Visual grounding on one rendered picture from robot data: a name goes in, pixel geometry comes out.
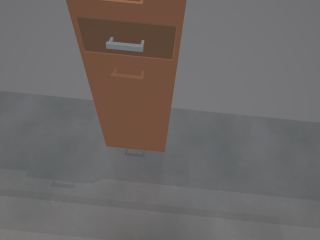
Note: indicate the handle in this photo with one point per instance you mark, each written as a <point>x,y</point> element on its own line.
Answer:
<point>122,4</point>
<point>127,77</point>
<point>125,46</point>

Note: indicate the cabinet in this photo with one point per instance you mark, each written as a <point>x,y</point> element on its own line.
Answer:
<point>132,115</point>

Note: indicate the drawer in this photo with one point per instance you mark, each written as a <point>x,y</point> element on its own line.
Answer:
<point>158,39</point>

